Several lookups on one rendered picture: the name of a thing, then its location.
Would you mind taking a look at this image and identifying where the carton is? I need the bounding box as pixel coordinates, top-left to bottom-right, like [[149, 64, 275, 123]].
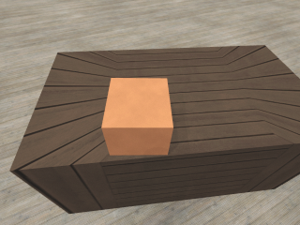
[[101, 78, 173, 156]]

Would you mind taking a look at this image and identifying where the pedestal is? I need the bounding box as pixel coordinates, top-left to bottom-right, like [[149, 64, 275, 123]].
[[9, 45, 300, 214]]

